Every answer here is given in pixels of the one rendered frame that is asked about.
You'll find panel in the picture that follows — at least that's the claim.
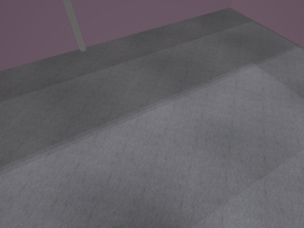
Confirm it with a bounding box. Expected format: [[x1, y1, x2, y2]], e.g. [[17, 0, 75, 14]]
[[63, 0, 86, 51]]

